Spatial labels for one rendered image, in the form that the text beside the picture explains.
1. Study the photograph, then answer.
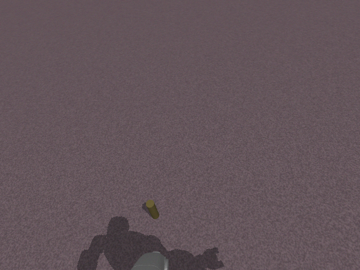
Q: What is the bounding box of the can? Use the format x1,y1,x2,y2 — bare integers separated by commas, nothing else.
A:
146,200,159,219

